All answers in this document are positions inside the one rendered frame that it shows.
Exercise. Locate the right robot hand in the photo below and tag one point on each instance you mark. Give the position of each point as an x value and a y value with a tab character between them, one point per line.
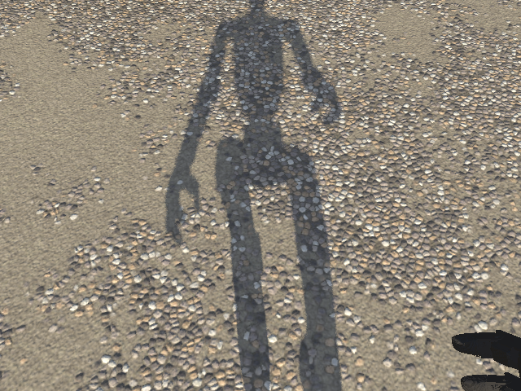
503	347

